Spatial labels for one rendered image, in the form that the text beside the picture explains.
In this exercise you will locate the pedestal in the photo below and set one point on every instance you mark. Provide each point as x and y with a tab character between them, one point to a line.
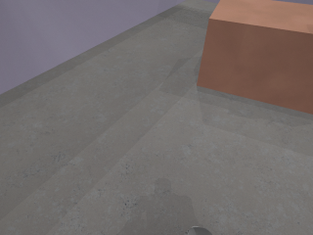
261	50

